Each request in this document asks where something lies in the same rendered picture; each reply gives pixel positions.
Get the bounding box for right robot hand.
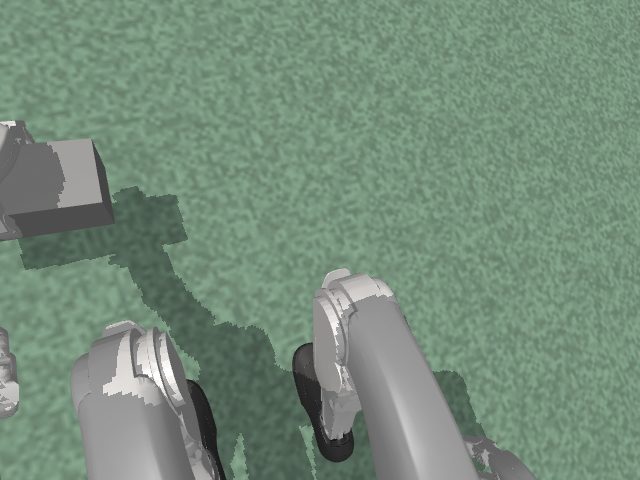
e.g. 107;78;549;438
462;435;537;480

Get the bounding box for left robot hand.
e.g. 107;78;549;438
0;120;35;240

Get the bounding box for right robot foot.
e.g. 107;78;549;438
292;343;354;462

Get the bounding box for left robot foot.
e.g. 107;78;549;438
186;379;226;480

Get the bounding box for carton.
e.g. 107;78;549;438
0;138;115;242

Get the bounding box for left robot arm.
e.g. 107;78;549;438
0;327;19;480

